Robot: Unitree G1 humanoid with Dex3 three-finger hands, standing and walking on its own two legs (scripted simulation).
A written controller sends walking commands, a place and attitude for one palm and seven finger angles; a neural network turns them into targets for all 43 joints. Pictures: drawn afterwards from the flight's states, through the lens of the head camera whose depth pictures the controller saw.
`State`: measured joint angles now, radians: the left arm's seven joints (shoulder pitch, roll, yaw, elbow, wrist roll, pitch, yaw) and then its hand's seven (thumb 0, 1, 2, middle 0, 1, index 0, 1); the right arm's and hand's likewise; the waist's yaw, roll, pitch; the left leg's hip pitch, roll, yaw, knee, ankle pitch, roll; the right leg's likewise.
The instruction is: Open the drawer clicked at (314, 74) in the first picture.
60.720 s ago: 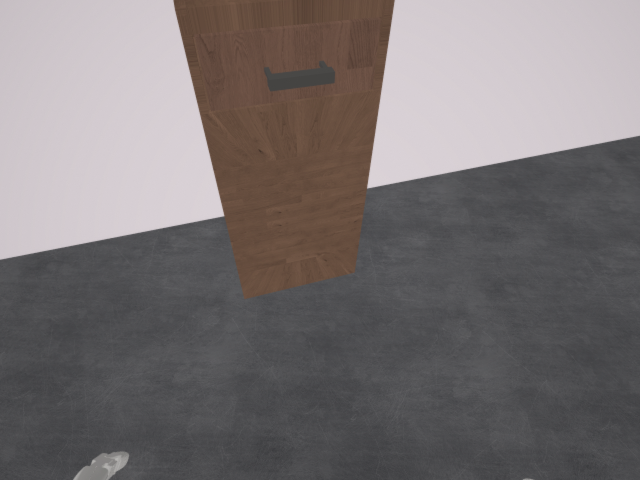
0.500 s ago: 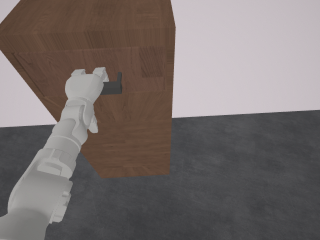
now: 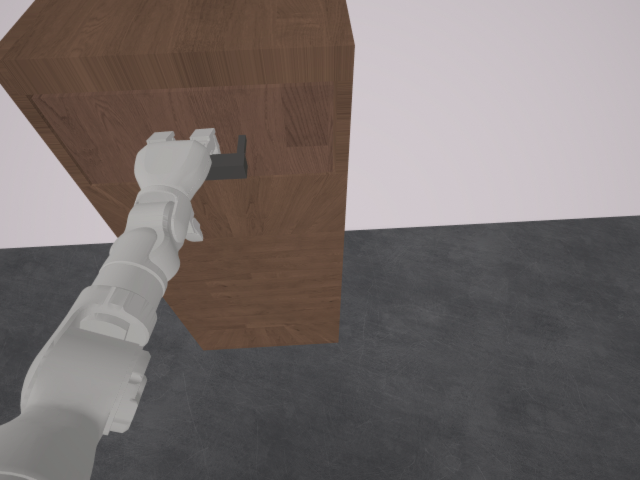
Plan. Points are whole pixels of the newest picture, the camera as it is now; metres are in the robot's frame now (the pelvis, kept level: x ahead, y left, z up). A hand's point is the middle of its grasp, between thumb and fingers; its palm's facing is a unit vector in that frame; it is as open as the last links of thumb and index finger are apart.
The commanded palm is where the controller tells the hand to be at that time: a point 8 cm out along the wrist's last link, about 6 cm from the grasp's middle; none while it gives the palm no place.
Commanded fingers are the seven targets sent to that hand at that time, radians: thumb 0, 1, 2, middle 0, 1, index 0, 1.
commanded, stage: close the thumb around the handle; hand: left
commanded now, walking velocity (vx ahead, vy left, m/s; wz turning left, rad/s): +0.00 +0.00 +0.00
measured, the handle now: (197, 156) +0.53 +0.16 +0.10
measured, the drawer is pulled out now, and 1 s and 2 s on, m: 0.00 0.01 0.05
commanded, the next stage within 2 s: pull the drawer open in 0.44 s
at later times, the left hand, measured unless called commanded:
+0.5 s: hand (185, 196) +0.47 +0.18 +0.08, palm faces -0.01 -0.04 -1.00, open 5.8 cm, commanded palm +0.45 +0.18 +0.13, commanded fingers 0.00 0.90 0.90 -0.40 -1.35 -0.40 -1.35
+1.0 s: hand (183, 203) +0.46 +0.18 +0.07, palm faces +0.00 -0.03 -1.00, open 5.8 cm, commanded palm +0.44 +0.18 +0.13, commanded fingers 0.00 0.90 0.90 -0.40 -1.35 -0.40 -1.35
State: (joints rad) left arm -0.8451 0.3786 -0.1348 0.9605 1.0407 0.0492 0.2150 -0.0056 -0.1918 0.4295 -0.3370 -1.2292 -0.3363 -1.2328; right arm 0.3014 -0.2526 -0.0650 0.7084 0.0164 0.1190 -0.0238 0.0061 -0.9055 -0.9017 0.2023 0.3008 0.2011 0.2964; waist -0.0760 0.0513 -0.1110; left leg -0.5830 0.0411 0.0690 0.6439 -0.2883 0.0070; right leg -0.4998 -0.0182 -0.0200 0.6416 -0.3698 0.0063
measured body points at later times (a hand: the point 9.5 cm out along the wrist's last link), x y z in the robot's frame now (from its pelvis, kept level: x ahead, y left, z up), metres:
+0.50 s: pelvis +0.01 +0.00 +0.00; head +0.06 -0.02 +0.45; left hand +0.47 +0.18 +0.13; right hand +0.06 -0.27 -0.13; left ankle +0.01 +0.12 -0.72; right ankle -0.04 -0.12 -0.72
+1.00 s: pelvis +0.02 +0.00 +0.00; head +0.07 -0.03 +0.45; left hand +0.46 +0.18 +0.13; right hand +0.12 -0.27 -0.13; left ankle +0.01 +0.12 -0.72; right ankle -0.04 -0.12 -0.72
